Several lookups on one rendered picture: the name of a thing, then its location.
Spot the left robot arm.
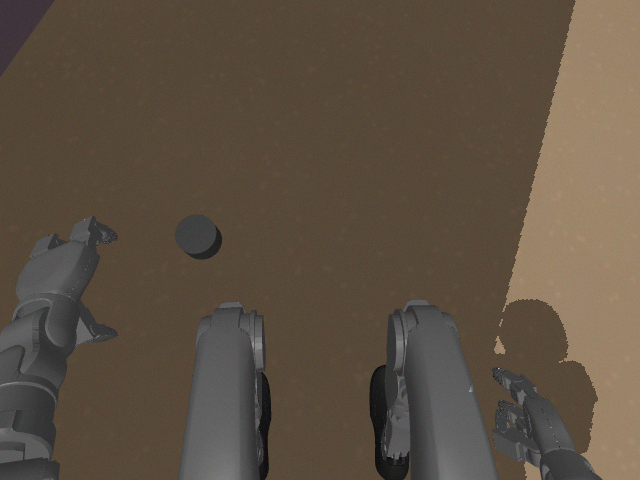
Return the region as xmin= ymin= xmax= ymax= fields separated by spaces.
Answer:
xmin=0 ymin=293 xmax=80 ymax=480

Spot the right robot hand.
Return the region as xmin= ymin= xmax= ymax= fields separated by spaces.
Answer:
xmin=492 ymin=367 xmax=577 ymax=469

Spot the tin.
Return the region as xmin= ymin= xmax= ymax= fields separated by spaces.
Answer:
xmin=175 ymin=214 xmax=222 ymax=260

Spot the right robot foot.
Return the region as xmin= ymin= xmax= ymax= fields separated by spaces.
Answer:
xmin=370 ymin=365 xmax=409 ymax=480

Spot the left robot hand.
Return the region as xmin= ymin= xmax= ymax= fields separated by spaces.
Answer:
xmin=16 ymin=216 xmax=118 ymax=347

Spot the right robot arm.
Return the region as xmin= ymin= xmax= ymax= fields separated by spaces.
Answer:
xmin=540 ymin=449 xmax=603 ymax=480

